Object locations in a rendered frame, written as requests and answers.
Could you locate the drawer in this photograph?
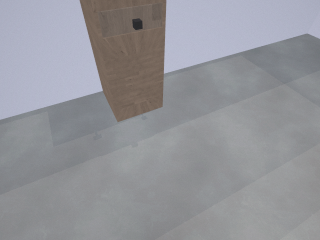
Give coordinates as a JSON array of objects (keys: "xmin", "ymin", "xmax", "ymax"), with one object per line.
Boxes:
[{"xmin": 97, "ymin": 2, "xmax": 163, "ymax": 38}]

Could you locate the cabinet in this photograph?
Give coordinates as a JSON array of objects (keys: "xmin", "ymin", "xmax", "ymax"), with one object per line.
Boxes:
[{"xmin": 79, "ymin": 0, "xmax": 167, "ymax": 122}]

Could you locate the handle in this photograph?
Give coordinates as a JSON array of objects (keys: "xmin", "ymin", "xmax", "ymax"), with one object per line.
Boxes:
[{"xmin": 132, "ymin": 18, "xmax": 143, "ymax": 30}]

